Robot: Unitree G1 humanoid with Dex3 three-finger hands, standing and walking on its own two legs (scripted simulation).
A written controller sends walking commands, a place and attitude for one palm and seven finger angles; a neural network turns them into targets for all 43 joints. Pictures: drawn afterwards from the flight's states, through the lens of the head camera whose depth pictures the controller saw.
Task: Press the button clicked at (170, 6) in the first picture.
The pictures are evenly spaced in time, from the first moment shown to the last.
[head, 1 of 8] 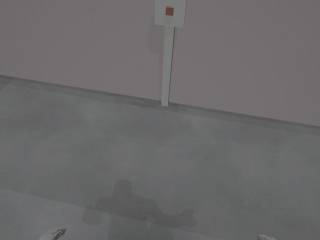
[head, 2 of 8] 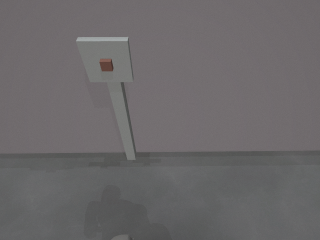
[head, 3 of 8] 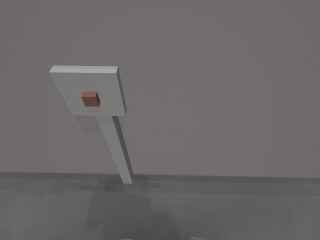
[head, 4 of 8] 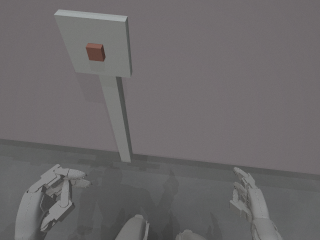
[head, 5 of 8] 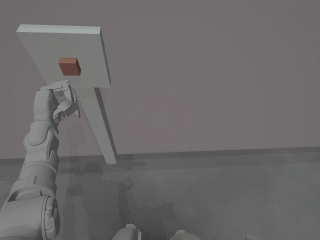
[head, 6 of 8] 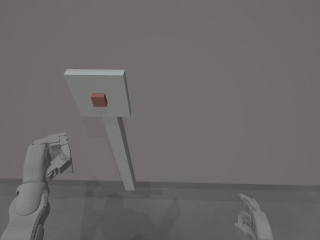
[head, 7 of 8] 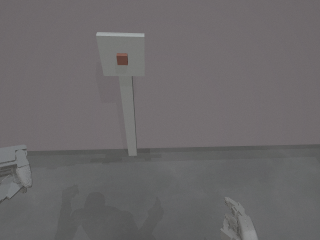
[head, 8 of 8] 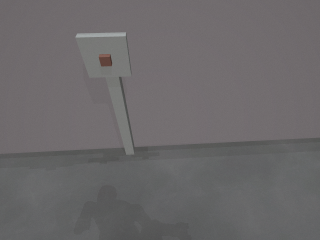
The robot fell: no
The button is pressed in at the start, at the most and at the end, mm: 0 8 0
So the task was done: yes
